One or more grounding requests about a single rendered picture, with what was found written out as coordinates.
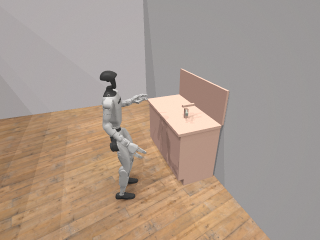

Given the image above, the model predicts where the right robot forearm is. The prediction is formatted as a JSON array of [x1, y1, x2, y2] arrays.
[[104, 124, 130, 147]]

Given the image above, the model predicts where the counter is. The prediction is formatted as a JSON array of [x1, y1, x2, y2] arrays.
[[147, 68, 229, 186]]

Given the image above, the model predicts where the left robot forearm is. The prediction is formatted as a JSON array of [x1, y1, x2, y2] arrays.
[[121, 99, 133, 107]]

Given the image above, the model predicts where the humanoid robot torso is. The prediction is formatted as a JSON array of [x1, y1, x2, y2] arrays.
[[102, 91, 123, 142]]

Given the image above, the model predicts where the right robot shin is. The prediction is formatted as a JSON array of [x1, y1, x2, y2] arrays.
[[119, 169, 131, 196]]

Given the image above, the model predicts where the robot right upper arm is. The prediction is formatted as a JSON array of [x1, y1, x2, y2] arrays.
[[102, 98, 114, 129]]

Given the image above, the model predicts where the robot left hand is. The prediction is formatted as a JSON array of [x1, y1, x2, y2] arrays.
[[131, 93, 148, 104]]

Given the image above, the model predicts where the robot right hand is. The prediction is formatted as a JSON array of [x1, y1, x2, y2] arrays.
[[127, 142, 147, 159]]

